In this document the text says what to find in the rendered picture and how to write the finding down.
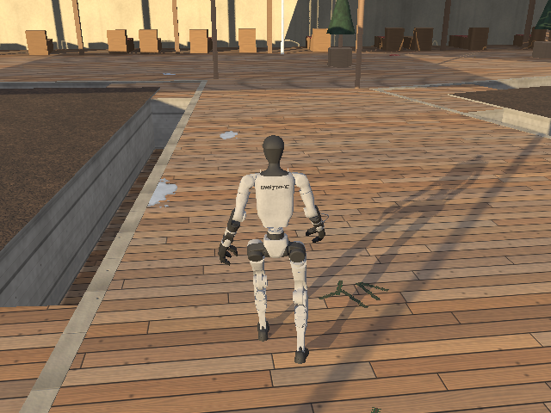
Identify right robot forearm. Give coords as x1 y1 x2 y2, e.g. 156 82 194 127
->
310 205 325 231

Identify right robot upper arm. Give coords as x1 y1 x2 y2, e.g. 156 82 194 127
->
292 172 318 218

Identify right robot thigh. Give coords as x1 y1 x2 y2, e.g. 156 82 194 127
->
288 241 307 305

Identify robot left hand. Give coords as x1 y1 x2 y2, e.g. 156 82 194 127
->
218 243 238 266

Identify left robot upper arm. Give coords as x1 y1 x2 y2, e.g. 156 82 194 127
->
232 173 257 222

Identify left robot forearm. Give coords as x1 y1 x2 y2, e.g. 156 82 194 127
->
221 208 240 247

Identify left robot shin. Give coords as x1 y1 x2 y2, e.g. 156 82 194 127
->
253 275 267 330

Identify robot right hand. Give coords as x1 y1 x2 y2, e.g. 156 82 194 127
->
306 227 325 243

